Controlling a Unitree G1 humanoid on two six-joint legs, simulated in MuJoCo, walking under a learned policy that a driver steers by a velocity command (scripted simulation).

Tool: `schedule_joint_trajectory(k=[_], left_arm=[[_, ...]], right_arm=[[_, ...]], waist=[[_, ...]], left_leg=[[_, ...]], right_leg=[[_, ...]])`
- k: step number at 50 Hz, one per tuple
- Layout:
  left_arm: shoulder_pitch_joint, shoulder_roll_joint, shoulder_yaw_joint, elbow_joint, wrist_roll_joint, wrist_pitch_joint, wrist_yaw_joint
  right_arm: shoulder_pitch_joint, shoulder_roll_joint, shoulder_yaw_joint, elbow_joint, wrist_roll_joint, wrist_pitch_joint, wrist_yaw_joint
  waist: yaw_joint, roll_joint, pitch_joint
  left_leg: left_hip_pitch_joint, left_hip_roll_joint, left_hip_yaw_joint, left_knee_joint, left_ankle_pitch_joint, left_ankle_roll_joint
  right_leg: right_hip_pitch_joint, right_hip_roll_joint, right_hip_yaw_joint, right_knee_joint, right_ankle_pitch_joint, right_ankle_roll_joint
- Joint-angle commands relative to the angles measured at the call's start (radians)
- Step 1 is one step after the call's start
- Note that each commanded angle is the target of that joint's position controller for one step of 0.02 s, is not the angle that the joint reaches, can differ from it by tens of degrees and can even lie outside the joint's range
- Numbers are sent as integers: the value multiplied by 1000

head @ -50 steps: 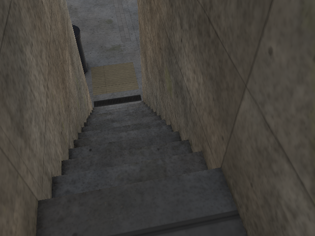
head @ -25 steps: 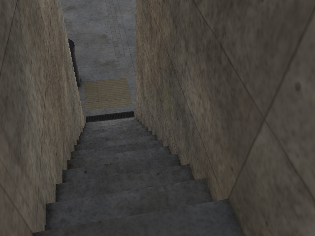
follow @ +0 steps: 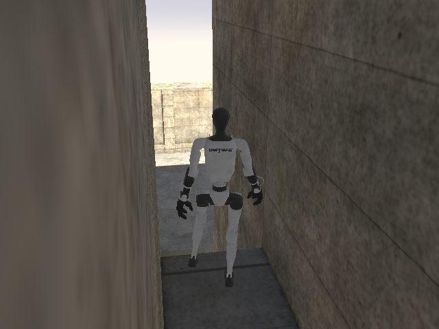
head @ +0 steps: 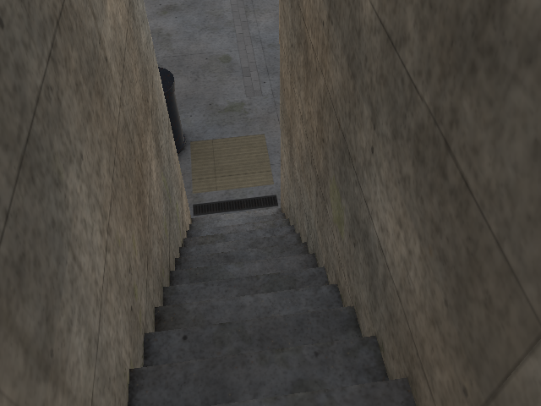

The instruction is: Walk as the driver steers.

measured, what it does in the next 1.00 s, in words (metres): goes down: left foot, then right foot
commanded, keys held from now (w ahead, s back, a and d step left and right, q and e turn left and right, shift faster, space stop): w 1.00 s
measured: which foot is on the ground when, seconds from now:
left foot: up 0.00-0.18, down 0.20-0.56, up 0.58-0.88, down 0.90-1.00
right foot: down 0.00-0.24, up 0.26-0.52, down 0.54-0.84, up 0.86-1.00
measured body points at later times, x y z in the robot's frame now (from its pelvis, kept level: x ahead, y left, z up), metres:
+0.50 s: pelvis +0.27 +0.06 -0.04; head +0.28 +0.04 +0.41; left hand +0.41 +0.32 -0.14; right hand +0.21 -0.21 -0.19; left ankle +0.21 +0.18 -0.74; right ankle +0.33 -0.06 -0.70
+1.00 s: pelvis +0.51 +0.12 -0.27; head +0.51 +0.13 +0.18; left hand +0.60 +0.39 -0.40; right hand +0.43 -0.16 -0.40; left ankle +0.47 +0.17 -0.95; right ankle +0.58 -0.05 -0.81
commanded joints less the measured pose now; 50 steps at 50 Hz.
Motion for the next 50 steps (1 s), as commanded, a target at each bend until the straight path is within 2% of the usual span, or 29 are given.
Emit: schedule_joint_trajectory(k=[1, 4, 7, 9, 11, 12, 13, 14, 15, 17, 19, 22, 25, 27, 28, 29, 31, 34, 35, 39, 40, 42, 43, 45, 46, 47, 48, 49, 50], left_arm=[[17, 168, 41, -41, -6, -12, 20], [-3, 170, 39, -50, -7, -11, 15], [-25, 187, 48, -53, 6, -14, -7], [-93, 184, 40, -67, -12, 1, 0], [-226, 185, 37, -98, -38, -15, 10], [-106, 125, 17, -98, -32, -38, 15], [77, 39, -8, -70, -30, -56, 14], [77, 103, 11, -58, -51, -48, 27], [35, 120, 20, -110, -87, -25, 37], [-15, 143, 40, -103, -59, 27, 46], [-89, 119, 37, -136, -29, 48, 33], [-123, 65, 16, -144, -22, 41, 7], [-9, 52, 10, -99, -16, 38, -4], [-14, 85, 23, -84, -24, 8, -12], [-27, 125, 36, -73, -25, -10, -14], [21, 215, 66, -19, -54, -21, -15], [183, 179, 81, 32, -63, -30, -19], [69, 153, 79, 36, -15, -19, 10], [31, 101, 67, 11, -21, -29, 30], [-266, 95, 47, -10, -29, -21, 97], [-275, 100, 40, 10, -12, -23, 84], [-419, 119, 49, -11, -40, -15, 44], [-459, 125, 64, -8, -63, -15, 30], [-337, -11, 32, -23, -43, -36, 50], [-107, -77, 20, -64, -91, -48, 55], [30, -76, 6, -46, -80, -52, 41], [-17, 11, 21, -58, -49, -38, 40], [-72, 52, 26, -76, -29, -16, 39], [-50, 37, 15, -61, -60, -7, 22]], right_arm=[[46, -28, -6, -37, -20, 8, 2], [-111, -10, 16, -83, -44, -19, 34], [-12, -54, -10, -43, -42, -8, 57], [107, -110, -36, -11, -62, -11, 49], [435, -180, -69, 84, -69, -28, 68], [453, -214, -71, 91, -60, -37, 73], [357, -163, -42, 65, -31, -42, 82], [291, -123, -31, 16, -11, -38, 92], [257, -154, -43, 25, 4, -30, 97], [174, -85, -28, 18, 7, -37, 80], [169, -125, -32, 23, -17, -25, 56], [153, -166, -48, 34, -41, -3, 34], [137, -110, -35, 16, -6, 11, 38], [134, -21, -24, 34, 18, 8, 0], [207, 2, -16, 39, 9, 0, -10], [260, 53, -2, -5, 3, -8, 7], [57, -63, -21, -24, 23, -22, 5], [43, -44, -18, 8, 14, 4, 11], [-30, -76, -28, -6, 25, 0, 24], [61, -8, -8, 0, -19, 8, 67], [228, -48, -26, 59, -11, 17, 77], [562, -122, -61, 158, -23, 41, 80], [728, -118, -61, 207, -35, 29, 59], [724, -54, -17, 219, -41, -8, 58], [592, -44, 6, 182, -36, -30, 68], [448, -76, -13, 196, 20, -34, 54], [309, -60, -8, 141, 13, -32, 39], [109, -115, -11, 87, -60, -22, 23], [89, -148, -21, 110, -117, -37, 1]], waist=[[-51, -96, 97], [-15, -93, 61], [-51, -177, 3], [-127, -209, -33], [-320, -174, -105], [-278, 117, -118], [-143, 273, -184], [-110, 119, -154], [-63, 123, -104], [-17, -1, 28], [1, -25, 79], [17, 93, 4], [81, 72, -45], [81, 108, -43], [37, 18, -8], [-37, -299, -7], [107, -170, 55], [12, -129, 10], [37, 5, 48], [-151, -62, 48], [-227, -123, -30], [-401, -81, -111], [-504, 133, -53], [-396, 126, 143], [-156, 232, 132], [14, 305, 128], [48, 119, 139], [128, -31, 64], [162, 81, 48]], left_leg=[[-89, 33, 17, -143, 185, -19], [155, -28, 132, -490, 516, -5], [325, -78, 187, -271, 482, 12], [427, -133, 249, -312, 280, 62], [729, -149, 282, -418, 216, 114], [889, 1, 90, -510, 584, 238], [899, 200, -274, -549, 840, 364], [734, 215, -263, -618, 860, 349], [632, 281, -371, -722, 545, 395], [302, 246, -372, -702, 129, 340], [141, 172, -301, -740, 37, 291], [87, 171, -199, -691, 145, 281], [19, 57, 2, -543, 9, 196], [159, 21, 46, -183, -79, 108], [224, -40, 121, 6, -209, 73], [-87, -98, 178, 130, -425, 50], [-472, -22, 15, 174, -400, 60], [-278, -14, 78, 80, -244, 60], [-304, 12, 2, -88, 94, 55], [504, -95, 205, -421, 765, 8], [658, -93, 225, -309, 822, 12], [795, -25, 195, -399, 638, 97], [910, 28, 211, -627, 596, 152], [807, 78, 86, -569, 379, 135], [705, 137, 25, -452, 608, 61], [679, 163, -101, -430, 540, 6], [407, 118, -38, -482, 384, -23], [76, 127, -112, -611, 134, 56], [-146, 270, -365, -526, 209, 162]], right_leg=[[-75, -257, 226, -185, 330, -110], [-183, -144, 70, -127, 393, -42], [-185, -197, 45, -22, 566, -61], [-123, -206, 32, 212, 932, -40], [-237, -210, 72, 632, 995, -27], [-475, -64, 53, 1070, 235, 51], [-595, 3, 215, 1232, -470, 53], [-538, -43, 252, 1202, -409, 47], [-621, -58, 163, 1211, -363, 70], [-584, -161, 152, 1053, -260, 67], [-524, -165, 112, 874, -202, 66], [-358, -139, 60, 811, 45, 60], [-105, -51, -96, 650, 102, 45], [-171, -141, 56, 394, 268, 29], [-242, -174, 136, 167, 362, 29], [-37, -344, 490, 89, 195, -67], [193, -381, 588, 209, -133, -110], [-80, -375, 574, 221, -202, -100], [-100, -325, 497, 363, -392, -61], [-695, -142, 72, 419, -324, 26], [-706, -164, 72, 537, -242, 15], [-619, -146, 65, 993, 14, 67], [-720, -40, -17, 1433, -170, 124], [-1009, 159, 196, 1878, -477, 66], [-1104, 117, 314, 1639, -266, -5], [-1226, 21, 294, 1405, -134, -33], [-1051, 14, 258, 1125, 7, -22], [-760, -16, 166, 964, 203, 5], [-618, -57, 152, 1070, 244, 68]])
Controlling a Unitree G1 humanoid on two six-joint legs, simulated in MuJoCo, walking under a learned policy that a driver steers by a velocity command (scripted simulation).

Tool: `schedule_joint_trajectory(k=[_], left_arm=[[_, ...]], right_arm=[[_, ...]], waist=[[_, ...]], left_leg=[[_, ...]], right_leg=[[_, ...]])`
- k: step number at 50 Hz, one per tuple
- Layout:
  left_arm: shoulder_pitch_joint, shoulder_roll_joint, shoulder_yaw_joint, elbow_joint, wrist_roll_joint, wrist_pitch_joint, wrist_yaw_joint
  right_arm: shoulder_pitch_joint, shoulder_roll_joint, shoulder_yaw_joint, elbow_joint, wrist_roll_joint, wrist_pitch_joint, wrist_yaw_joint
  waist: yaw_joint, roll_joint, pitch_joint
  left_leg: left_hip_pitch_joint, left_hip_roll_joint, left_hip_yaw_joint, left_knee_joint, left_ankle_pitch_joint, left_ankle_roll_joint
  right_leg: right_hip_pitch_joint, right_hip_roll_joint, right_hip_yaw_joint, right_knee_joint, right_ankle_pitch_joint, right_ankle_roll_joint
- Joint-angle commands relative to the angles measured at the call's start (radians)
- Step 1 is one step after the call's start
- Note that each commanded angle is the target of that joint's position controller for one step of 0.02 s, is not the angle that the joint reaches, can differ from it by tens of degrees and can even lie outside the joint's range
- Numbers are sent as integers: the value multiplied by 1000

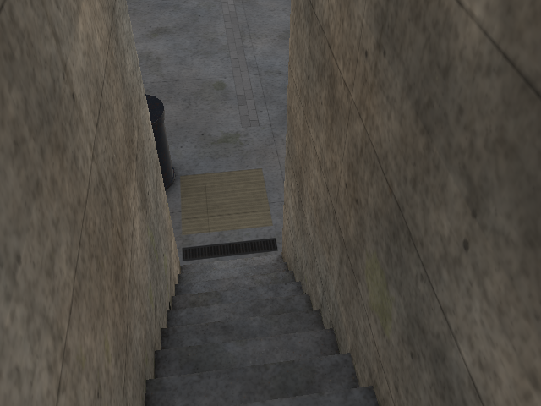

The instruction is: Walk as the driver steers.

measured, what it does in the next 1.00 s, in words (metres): goes down: right foot 0.20 m lower, then left foot 0.21 m lower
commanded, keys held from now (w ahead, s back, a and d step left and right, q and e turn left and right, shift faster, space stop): w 1.00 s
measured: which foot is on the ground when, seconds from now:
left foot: down 0.00-0.20, up 0.22-0.60, down 0.62-1.00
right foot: up 0.00-0.18, down 0.20-0.62, up 0.64-1.00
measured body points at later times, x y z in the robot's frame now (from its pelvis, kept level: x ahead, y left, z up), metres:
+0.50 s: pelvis +0.25 +0.03 -0.23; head +0.26 +0.02 +0.22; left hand +0.18 +0.27 -0.37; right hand +0.38 -0.23 -0.35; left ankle +0.44 +0.23 -0.89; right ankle +0.15 -0.08 -0.88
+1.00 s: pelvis +0.53 +0.09 -0.46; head +0.53 +0.13 -0.01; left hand +0.70 +0.32 -0.58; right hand +0.41 -0.12 -0.58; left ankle +0.37 +0.19 -1.08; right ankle +0.72 -0.07 -1.13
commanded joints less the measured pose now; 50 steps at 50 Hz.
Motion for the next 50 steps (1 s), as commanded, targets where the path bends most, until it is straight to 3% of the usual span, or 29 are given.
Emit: schedule_joint_trajectory(k=[1, 2, 4, 7, 9, 10, 11, 12, 13, 14, 15, 17, 19, 21, 25, 29, 31, 32, 33, 34, 35, 36, 37, 39, 41, 42, 45, 47, 50], left_arm=[[185, 77, -1, -36, -7, 20, -30], [97, 103, -2, -76, -10, 13, -44], [-74, 80, -28, -134, 21, 17, -70], [-57, 36, -44, -124, -2, 40, -104], [335, 114, 3, 55, 25, 52, -93], [400, 107, 10, 73, 3, 42, -91], [548, 125, 22, 116, 22, 47, -96], [411, 104, -13, 117, 38, 41, -115], [374, 49, -31, 109, 26, 38, -121], [367, 25, -32, 121, 45, 29, -135], [286, 100, -6, 125, 57, 39, -127], [107, 26, -40, 53, 101, 33, -51], [102, 157, -10, 49, 111, 31, -25], [219, 114, -1, 81, 42, 1, 5], [287, 79, -10, 78, 7, 17, 5], [92, 85, 6, 55, 9, 41, -29], [159, 48, 5, 114, 0, 32, -15], [154, -11, 6, 126, 23, 23, -16], [339, -68, -2, 36, 18, 22, -30], [342, -43, 0, 18, 3, 29, -26], [273, -9, -1, 3, -32, 37, -21], [181, -46, -13, -54, -41, 59, -22], [81, -25, -7, -88, -55, 72, -19], [60, 18, -2, -126, -11, 113, -24], [68, 11, -3, -129, 21, 118, -35], [36, 34, -1, -139, 35, 110, -54], [-119, 60, -7, -185, 60, 97, -112], [-160, 13, -20, -193, 57, 99, -124], [-138, 59, -1, -177, 43, 104, -124]], right_arm=[[-198, -75, 8, -84, -42, -40, -41], [-68, -41, 9, -33, 3, -46, -57], [-19, -75, 5, -44, 34, -53, -95], [-12, -87, -8, -22, 61, -27, -78], [-130, -29, -16, -28, 53, -21, -57], [-103, -4, -11, -33, 94, -20, -67], [-218, 2, -10, -46, 74, -27, -65], [-29, 75, -6, -108, 82, -36, -49], [43, 65, -2, -77, 81, -29, -43], [23, 10, -18, -76, 104, -22, -53], [-52, 53, 1, -125, 102, -10, -60], [-228, 26, 7, -187, 59, 28, -56], [-163, 49, 11, -156, 16, 41, -36], [-300, -18, 0, -205, 49, 14, -6], [-473, 17, 23, -274, 24, 5, 37], [-6, -102, -29, -103, 17, 16, 30], [107, -128, -50, -84, 20, -2, 19], [285, -118, -33, -9, 17, -6, 34], [234, -93, 8, 21, 7, 2, 42], [219, -46, 14, 18, 49, 5, 53], [216, -28, 19, 19, 47, 13, 64], [122, -141, 0, 22, 43, 41, 60], [58, -121, 4, -2, 27, 48, 31], [-60, 27, 74, -35, 20, 45, -32], [-140, -46, 65, -52, 29, 35, -76], [-124, -77, 64, -48, 33, 35, -80], [54, 34, 85, -13, 96, 16, -118], [71, 25, 77, -5, 77, 25, -129], [55, -11, 45, -19, 77, 30, -113]], waist=[[215, -24, 85], [160, -53, 91], [105, -53, 120], [78, 68, 123], [235, 73, 30], [259, 13, 83], [360, -126, 46], [131, -293, 25], [45, -192, 4], [44, -24, 24], [-10, 9, 37], [-64, 71, 152], [-100, -17, 47], [-20, -48, 79], [99, -57, 93], [-101, -228, 5], [-167, -112, 28], [-214, 127, 16], [-9, 336, 21], [1, 317, -34], [-7, 133, -21], [50, 22, -4], [53, 13, 42], [121, 20, 114], [163, 104, 94], [155, 109, 62], [74, 34, 110], [30, 84, 128], [12, 131, 158]], left_leg=[[-377, 408, -666, -226, 718, 69], [-246, 269, -538, -94, 443, 17], [-299, 199, -406, -43, 281, 22], [-411, 188, -321, 40, 239, 71], [-429, 142, -262, 389, 495, 18], [-296, 62, -119, 683, 783, -41], [-399, -33, -55, 1207, 400, -69], [-764, -77, -234, 1322, -242, -94], [-801, -27, -325, 1256, -195, -39], [-798, -12, -371, 1083, 23, 2], [-826, 42, -334, 953, 107, -11], [-661, 101, -367, 482, 399, -132], [-351, 99, -223, 416, 572, -158], [-524, 123, -331, 159, 889, -143], [-117, 83, -129, -321, 1033, -129], [179, 95, -60, -281, 835, -59], [361, 153, -33, -750, 940, -6], [661, 287, -184, -537, 1466, 57], [771, 340, -266, -214, 1688, 65], [721, 366, -348, -207, 1529, 124], [578, 369, -394, -257, 1040, 167], [403, 430, -552, -346, 636, 218], [276, 438, -649, -423, 374, 183], [9, 383, -560, -424, 584, 115], [-109, 281, -412, -366, 733, 49], [-139, 267, -377, -358, 744, 41], [-32, 170, -273, -161, 291, 8], [-116, 149, -234, -143, 351, 6], [-106, 169, -274, 5, 353, 43]], right_leg=[[62, -72, -75, -108, 229, 83], [-60, -108, 71, -356, 412, 53], [77, -62, -40, -621, 745, 82], [466, -9, -248, -786, 509, 117], [736, -26, -286, -723, 604, 59], [769, -97, -267, -1281, 483, -27], [947, -188, -214, -1304, 693, -131], [1045, -349, 172, -953, 912, -273], [968, -385, 233, -958, 811, -299], [823, -386, 167, -982, 499, -237], [702, -424, 306, -1092, 94, -257], [311, -415, 341, -1053, 167, -255], [182, -309, 225, -1005, 254, -213], [370, -263, 219, -887, -18, -178], [267, -153, 20, -810, -110, -146], [353, -161, -14, -370, 234, -77], [419, -60, -55, 107, 399, -14], [22, 116, -44, 573, -502, 21], [-287, 101, 3, 633, -663, 38], [-342, 57, -1, 537, -576, 54], [-365, -24, -6, 401, -434, 23], [-354, -63, -67, 432, -398, 33], [-389, -99, 36, 225, -132, 25], [-234, -90, 60, 12, 102, 68], [-13, -122, -1, -314, 367, 97], [91, -100, -62, -339, 419, 108], [62, -103, -53, -804, 937, 88], [259, -66, -111, -906, 911, 94], [271, -61, -108, -820, 737, 88]])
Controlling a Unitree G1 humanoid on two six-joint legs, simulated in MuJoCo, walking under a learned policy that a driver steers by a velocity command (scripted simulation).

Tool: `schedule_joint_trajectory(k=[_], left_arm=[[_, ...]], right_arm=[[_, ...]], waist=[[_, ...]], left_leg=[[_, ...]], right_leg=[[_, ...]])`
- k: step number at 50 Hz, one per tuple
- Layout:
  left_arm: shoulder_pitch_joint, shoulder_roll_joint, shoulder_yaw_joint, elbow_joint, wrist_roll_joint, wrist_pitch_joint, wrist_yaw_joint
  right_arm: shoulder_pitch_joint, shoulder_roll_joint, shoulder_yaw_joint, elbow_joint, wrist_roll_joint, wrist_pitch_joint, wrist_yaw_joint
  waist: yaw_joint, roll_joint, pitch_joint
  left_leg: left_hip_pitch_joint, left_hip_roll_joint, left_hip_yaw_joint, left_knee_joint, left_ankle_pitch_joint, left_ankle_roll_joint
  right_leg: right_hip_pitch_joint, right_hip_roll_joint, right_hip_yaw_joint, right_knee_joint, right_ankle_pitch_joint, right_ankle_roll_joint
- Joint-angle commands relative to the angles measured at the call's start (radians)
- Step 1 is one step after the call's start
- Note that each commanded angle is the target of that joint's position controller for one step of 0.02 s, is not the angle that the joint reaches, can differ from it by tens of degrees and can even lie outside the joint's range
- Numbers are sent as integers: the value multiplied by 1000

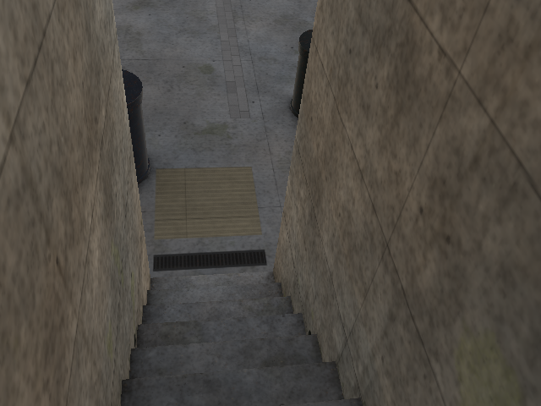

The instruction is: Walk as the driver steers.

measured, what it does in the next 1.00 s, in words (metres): goes down: right foot 0.20 m lower, then left foot 0.21 m lower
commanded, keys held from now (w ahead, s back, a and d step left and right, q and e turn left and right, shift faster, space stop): w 1.00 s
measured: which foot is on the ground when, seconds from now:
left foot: down 0.00-0.08, up 0.10-0.44, down 0.46-0.86, up 0.88-1.00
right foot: up 0.00-0.08, down 0.10-0.46, up 0.48-0.84, down 0.86-1.00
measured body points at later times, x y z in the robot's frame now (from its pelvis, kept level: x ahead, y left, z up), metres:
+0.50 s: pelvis +0.32 +0.02 -0.29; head +0.32 +0.03 +0.16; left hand +0.29 +0.25 -0.44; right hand +0.33 -0.25 -0.42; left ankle +0.31 +0.10 -1.02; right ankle +0.16 -0.13 -0.74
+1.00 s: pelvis +0.61 -0.02 -0.54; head +0.63 +0.00 -0.09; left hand +0.50 +0.22 -0.69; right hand +0.70 -0.28 -0.67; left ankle +0.62 +0.16 -1.08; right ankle +0.55 -0.11 -1.24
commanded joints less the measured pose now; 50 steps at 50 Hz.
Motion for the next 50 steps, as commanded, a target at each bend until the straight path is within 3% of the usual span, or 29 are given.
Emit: schedule_joint_trajectory(k=[1, 3, 4, 5, 6, 9, 10, 12, 15, 17, 20, 21, 22, 23, 24, 25, 27, 29, 31, 33, 35, 38, 41, 42, 43, 44, 45, 48, 50], left_arm=[[19, 75, 22, -17, -11, -4, 4], [387, 172, 61, 146, -2, -24, 29], [815, 231, 96, 301, 25, -40, 36], [830, 143, 69, 337, -29, -64, 40], [693, 75, 15, 343, -25, -83, 37], [415, -28, -20, 298, -2, -118, -5], [285, 92, 7, 254, 30, -112, 22], [198, 84, -4, 250, 37, -112, 86], [315, 53, -6, 277, -47, -132, 143], [387, 75, -1, 291, -47, -111, 140], [298, 38, 1, 306, -29, -91, 104], [173, 61, 12, 285, -32, -86, 91], [212, 45, 15, 279, -47, -84, 92], [198, 29, 23, 301, -31, -99, 105], [382, -93, 8, 243, -47, -112, 104], [487, -76, 13, 253, -78, -115, 112], [337, -50, 18, 208, -100, -89, 122], [199, 0, 21, 135, -100, -60, 117], [121, 16, 25, 93, -47, -21, 120], [118, 46, 32, 124, -26, -28, 72], [44, 25, 12, 87, 2, -36, 48], [-127, -16, -14, 23, -7, -29, 18], [351, 138, 38, 172, -4, -41, 51], [668, 228, 81, 295, 23, -46, 60], [756, 131, 54, 303, -10, -73, 51], [714, 136, 39, 340, 0, -79, 51], [644, 70, -3, 318, 18, -90, 36], [376, 58, 0, 261, 18, -100, 0], [155, 96, -7, 198, 37, -94, 107]], right_arm=[[-57, -243, -80, -38, 6, -2, 8], [-190, -232, -101, -53, 3, -21, 31], [-370, -268, -116, -67, -17, -52, 43], [-314, -128, -90, -53, -33, -65, 39], [-87, -16, -74, -84, -10, -87, 45], [-27, -116, -101, -25, 13, -51, 32], [-1, -120, -97, -61, -12, -36, 34], [-215, -204, -95, -139, -43, -32, 56], [-385, -185, -77, -171, -63, -46, 129], [-496, -118, -43, -220, -58, -40, 138], [-140, -208, -87, -115, -69, -26, 138], [139, -295, -124, -35, -65, -23, 133], [147, -257, -114, -45, -68, -33, 123], [268, -283, -115, -11, -55, -45, 132], [240, -270, -89, 47, -79, -47, 141], [239, -210, -72, 55, -37, -50, 153], [156, -169, -60, 52, -40, -35, 164], [-21, -233, -78, 14, -65, -8, 107], [-201, -164, -37, -43, -57, -19, 35], [-104, -219, -58, -8, -31, -25, 13], [-6, -115, -29, 21, 3, -48, -16], [9, -178, -56, 11, 2, -28, -15], [-222, -209, -102, -11, -3, -37, 55], [-276, -174, -108, -8, -19, -60, 78], [-307, -185, -111, -18, -12, -76, 80], [-264, -43, -91, -68, -42, -101, 71], [-57, 4, -77, -75, 4, -110, 78], [-148, -128, -100, -87, 12, -50, 58], [-302, -150, -89, -195, -11, -10, 62]], waist=[[46, 309, 158], [202, 225, 42], [445, 89, -18], [448, -173, 134], [186, -250, 121], [3, 265, 21], [-89, 108, 23], [-89, 118, 43], [-7, 124, 37], [60, 93, 94], [-69, -88, 6], [-219, -86, -47], [-233, 63, 27], [-307, 193, 52], [-102, 462, 75], [-25, 468, 44], [13, 178, 59], [82, 196, 95], [155, 101, 150], [126, 144, 69], [109, 95, 116], [-3, 187, 143], [221, 311, 29], [366, 133, -38], [466, -50, 56], [322, -192, 106], [135, -206, 40], [0, 243, 4], [-94, 140, 133]], left_leg=[[-183, 207, -257, -70, 779, 128], [-297, 176, -156, 276, 1307, 71], [-510, 109, -80, 754, 1302, 15], [-671, -129, -35, 1226, 149, -16], [-954, -135, -255, 1135, 17, 10], [-846, 26, -255, 714, 501, 88], [-701, 54, -284, 468, 586, 50], [-457, 132, -204, 65, 901, -52], [-392, 125, -178, -330, 1460, -46], [-172, 62, -47, -564, 1418, -43], [58, 31, 13, -376, 1271, -23], [228, 76, 13, -478, 1209, 6], [171, 112, 32, -914, 1162, 54], [356, 211, -62, -929, 1568, 113], [623, 317, -194, -449, 2013, 169], [584, 362, -315, -416, 2064, 229], [309, 353, -378, -486, 1366, 274], [0, 404, -582, -587, 978, 261], [-352, 268, -382, -599, 1079, 169], [-270, 208, -302, -431, 845, 133], [-308, 141, -213, -326, 664, 102], [-364, 111, -169, -302, 677, 99], [-320, 160, -192, 113, 1175, 121], [-446, 92, -102, 452, 1331, 64], [-398, -73, -17, 967, 676, 24], [-840, -145, -156, 1166, 4, 16], [-943, -131, -297, 1038, 32, 14], [-812, 48, -237, 635, 517, 64], [-579, 125, -265, 71, 755, -84]], right_leg=[[79, 15, -77, 60, -199, 2], [525, 52, -198, -43, -279, -42], [910, 33, -281, -196, -132, -105], [879, -102, -110, -579, -37, -210], [970, -198, 109, -140, 422, -280], [588, -220, 141, -172, -218, -258], [378, -291, 201, -182, -50, -324], [120, -225, 213, -189, -137, -312], [163, -101, 89, 12, -808, -243], [83, -52, 26, 22, -811, -221], [118, -45, 5, 346, -533, -180], [172, -46, 10, 574, -272, -154], [290, 25, -28, 814, -217, -116], [112, 149, -35, 1284, -791, -88], [-389, 213, 21, 1474, -1494, -74], [-485, 158, 51, 1378, -1436, -80], [-495, 50, 6, 1262, -1226, -104], [-447, -21, 106, 1000, -927, -94], [-124, -53, 46, 501, -599, -9], [-57, -39, 38, 418, -251, 14], [-6, -31, -2, 130, 39, 12], [221, 29, -124, -71, -30, 33], [505, 17, -200, 16, -227, -24], [841, 46, -317, -105, -138, -54], [784, -81, -223, -656, -40, -160], [1007, -188, -21, -250, 247, -203], [1027, -294, 201, -99, 536, -329], [512, -278, 215, -190, -383, -275], [93, -309, 264, -212, -192, -296]])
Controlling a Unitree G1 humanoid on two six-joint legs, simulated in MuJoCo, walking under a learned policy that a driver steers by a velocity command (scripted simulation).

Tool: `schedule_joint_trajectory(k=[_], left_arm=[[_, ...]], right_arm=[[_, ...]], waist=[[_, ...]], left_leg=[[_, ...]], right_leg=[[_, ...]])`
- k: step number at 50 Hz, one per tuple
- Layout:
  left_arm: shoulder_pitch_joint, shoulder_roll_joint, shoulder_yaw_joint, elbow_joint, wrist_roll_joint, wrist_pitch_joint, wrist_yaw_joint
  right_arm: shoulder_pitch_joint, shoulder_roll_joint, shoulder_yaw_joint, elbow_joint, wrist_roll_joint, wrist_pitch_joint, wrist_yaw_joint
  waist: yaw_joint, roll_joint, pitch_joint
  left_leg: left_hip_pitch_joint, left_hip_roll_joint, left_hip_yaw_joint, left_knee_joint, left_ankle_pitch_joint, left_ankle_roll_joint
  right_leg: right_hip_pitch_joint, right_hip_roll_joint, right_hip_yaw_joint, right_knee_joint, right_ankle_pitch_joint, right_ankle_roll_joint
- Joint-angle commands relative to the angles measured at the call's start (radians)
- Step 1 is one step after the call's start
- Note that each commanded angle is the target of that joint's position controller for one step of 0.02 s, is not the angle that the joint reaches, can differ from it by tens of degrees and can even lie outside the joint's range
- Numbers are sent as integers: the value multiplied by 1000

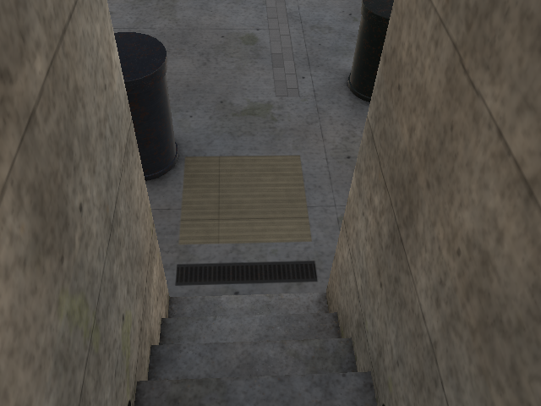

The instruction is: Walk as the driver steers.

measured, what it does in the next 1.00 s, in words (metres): goes down: left foot 0.21 m lower, then right foot 0.20 m lower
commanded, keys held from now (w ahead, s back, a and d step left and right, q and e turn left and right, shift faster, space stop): w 0.50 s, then no key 0.46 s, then w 0.04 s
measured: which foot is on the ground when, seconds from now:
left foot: up 0.00-0.20, down 0.22-0.58, up 0.60-0.92, down 0.94-1.00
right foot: down 0.00-0.22, up 0.24-0.58, down 0.60-0.94, up 0.96-1.00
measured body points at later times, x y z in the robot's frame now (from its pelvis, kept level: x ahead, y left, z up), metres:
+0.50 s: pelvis +0.32 +0.06 -0.26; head +0.34 +0.07 +0.19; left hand +0.46 +0.30 -0.38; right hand +0.18 -0.17 -0.39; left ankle +0.16 +0.13 -0.90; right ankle +0.48 -0.10 -0.92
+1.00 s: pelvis +0.61 +0.11 -0.56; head +0.64 +0.12 -0.11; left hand +0.60 +0.36 -0.71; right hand +0.65 -0.14 -0.70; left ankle +0.63 +0.19 -1.30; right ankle +0.48 -0.05 -1.03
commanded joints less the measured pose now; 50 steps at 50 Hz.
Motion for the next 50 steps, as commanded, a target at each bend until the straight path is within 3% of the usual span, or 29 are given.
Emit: schedule_joint_trajectory(k=[1, 4, 6, 9, 11, 12, 13, 15, 16, 18, 20, 23, 25, 28, 29, 30, 31, 32, 35, 37, 38, 39, 41, 44, 46, 47, 48, 49, 50], left_arm=[[-154, 150, 5, -103, 26, -36, 76], [-67, 109, 7, -109, -68, -47, 122], [-20, 137, 22, -107, -61, -27, 104], [-128, 100, 18, -101, -39, -10, 52], [-268, 86, 27, -91, -52, -34, 46], [-211, -10, 6, -107, -11, -38, 62], [24, -89, 0, -144, -53, -56, 61], [-35, -27, 8, -166, -92, -49, 74], [-25, -7, 26, -167, -87, -33, 94], [-145, 74, 40, -222, -100, 0, 96], [-183, 72, 35, -220, -48, -3, 76], [-311, 85, 20, -259, -4, -21, 11], [-422, 17, -8, -297, -25, -1, -15], [-18, 147, 41, -138, -7, -7, -11], [362, 182, 57, -11, 8, -18, -4], [453, 189, 59, 5, -29, -25, 0], [265, 142, 15, -12, -20, -28, 2], [224, 47, -15, -46, -16, -29, 3], [-127, 151, 21, -177, 14, -28, 12], [-270, 167, 9, -201, 13, -34, 84], [-249, 177, 9, -172, 18, -33, 85], [-160, 166, 25, -152, -36, -37, 104], [-75, 108, 13, -155, -97, -38, 130], [-8, 27, -2, -94, -72, 16, 116], [-216, 39, 1, -107, -40, 14, 64], [-290, 52, 5, -130, -58, 0, 59], [-54, -80, -1, -122, -84, -6, 56], [153, -80, -13, -109, -105, -4, 66], [98, -21, -2, -116, -92, 11, 79]], right_arm=[[74, -65, 1, -66, -42, 42, 13], [-103, -60, 24, -114, -69, 12, 85], [-215, -30, 40, -177, -63, 9, 98], [194, -172, -26, -45, -72, 10, 92], [650, -214, -57, 47, -83, -5, 72], [652, -188, -39, 94, -64, -6, 72], [537, -174, -8, 96, -87, -10, 88], [468, -60, 13, 99, -55, -19, 126], [340, -124, 0, 83, -50, 0, 122], [111, -130, 10, 6, -56, 7, 31], [131, -146, 15, 31, -55, 0, -17], [273, -66, 25, 81, 9, -24, -61], [338, -85, 14, 91, 11, -1, -53], [195, -77, -7, 105, -19, 10, -14], [44, -98, -15, 67, -22, -20, -15], [1, -95, -15, 35, -25, -40, -17], [214, 43, 9, -8, -17, -47, 2], [315, 49, 23, 18, 9, -49, 26], [204, -112, -17, 31, -5, 20, -15], [154, -37, 20, -34, -42, 7, 3], [261, -17, 22, 30, -52, 6, 23], [157, -69, 12, 2, -36, -5, 45], [-65, -26, 47, -89, -65, -1, 72], [-15, -59, 20, -142, -39, -15, 87], [526, -170, -41, 50, -73, 9, 107], [713, -226, -58, 80, -97, 15, 91], [605, -179, -7, 120, -126, 9, 83], [465, -118, 25, 100, -114, 7, 92], [428, -106, 35, 86, -81, 21, 97]], waist=[[-177, 39, 69], [-96, 33, 48], [-13, -4, 63], [-175, -102, -16], [-475, 23, 20], [-371, 217, 108], [-118, 388, 89], [-99, 124, 17], [-10, -13, 30], [80, -27, 101], [78, -45, 35], [30, 25, 48], [-68, 46, 76], [102, 155, -11], [312, 99, -11], [384, -149, 101], [95, -321, 80], [2, -264, 7], [-133, 266, 33], [-233, 129, 49], [-254, 17, -14], [-178, -33, -8], [-71, 66, 69], [-23, -93, 102], [-302, -119, -51], [-443, 32, -24], [-221, 368, -4], [-72, 390, -100], [-93, 273, -104]], left_leg=[[141, 97, 19, -464, 411, -91], [260, 85, 66, -947, 1019, -54], [416, 39, 164, -1123, 930, -49], [636, 23, 228, -956, 713, -9], [945, 113, 252, -1390, 813, 76], [1066, 236, 94, -1371, 1117, 123], [1203, 333, -52, -946, 1615, 211], [1026, 330, -127, -976, 1113, 239], [809, 332, -214, -999, 938, 253], [357, 303, -245, -1118, 720, 214], [227, 193, -112, -1013, 798, 124], [267, 97, 39, -814, 424, 95], [223, 72, 74, -775, 362, 100], [242, 82, 80, -371, 856, 52], [102, 36, 127, 16, 901, -16], [61, -148, 192, 547, 23, -62], [-375, -186, 1, 535, -556, -83], [-456, -94, -148, 328, -467, -52], [-62, 5, -67, -177, 62, -29], [466, 48, 75, -664, 502, -97], [617, -2, 132, -568, 609, -99], [423, 31, 66, -680, 839, -89], [425, 8, 128, -1181, 1070, -101], [453, 100, 89, -1488, 1020, -88], [931, 59, 182, -1178, 932, -37], [997, 134, 183, -1432, 1096, 42], [1220, 332, -29, -1141, 1887, 174], [1237, 414, -154, -962, 1932, 242], [1176, 402, -142, -1000, 1716, 260]], right_leg=[[-285, -308, 409, -185, 833, -166], [-268, -134, 212, 2, 182, -86], [-256, -120, 186, 23, 229, -77], [-186, -127, 201, 385, 552, -55], [-266, 7, 155, 1100, 685, 15], [-553, 143, 156, 1414, -337, 37], [-872, 113, 218, 1408, -427, 44], [-935, -20, 201, 1187, -211, 17], [-831, -61, 168, 1199, -155, 26], [-619, -121, 248, 638, 319, 91], [-312, -92, 140, 434, 632, 149], [-253, -80, 136, 1, 1105, 118], [-68, -12, 13, -140, 1044, 132], [212, 23, -89, -58, 940, 86], [461, -7, -104, -238, 1025, 52], [446, -200, 52, -676, 1309, -85], [724, -364, 347, -196, 1723, -203], [722, -441, 484, -101, 1640, -300], [4, -332, 355, -293, 886, -177], [-465, -259, 242, -203, 1051, -154], [-472, -225, 227, -156, 1050, -140], [-316, -173, 230, -51, 555, -116], [-224, -66, 113, 37, 204, -40], [-15, -92, 174, 202, 384, -63], [-264, -65, 167, 542, 597, -30], [-252, 63, 95, 942, 469, 48], [-616, 194, 158, 1283, -535, 114], [-694, 92, 304, 1294, -538, 135], [-727, 66, 256, 1296, -488, 160]])
Velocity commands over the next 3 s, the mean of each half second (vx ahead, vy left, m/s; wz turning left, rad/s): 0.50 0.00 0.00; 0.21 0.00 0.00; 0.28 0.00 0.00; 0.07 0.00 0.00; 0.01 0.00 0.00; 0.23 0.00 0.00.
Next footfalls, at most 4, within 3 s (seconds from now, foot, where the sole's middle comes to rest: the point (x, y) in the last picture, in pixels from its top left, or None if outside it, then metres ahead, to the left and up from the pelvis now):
0.22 left None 0.20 0.13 -0.94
0.60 right None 0.45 -0.03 -1.14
0.94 left None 0.67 0.19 -1.35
1.32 right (292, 384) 0.79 -0.06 -1.35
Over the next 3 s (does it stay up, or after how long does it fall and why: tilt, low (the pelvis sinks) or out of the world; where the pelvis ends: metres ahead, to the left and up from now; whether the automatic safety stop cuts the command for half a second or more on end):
stays up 1.21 0.09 -1.02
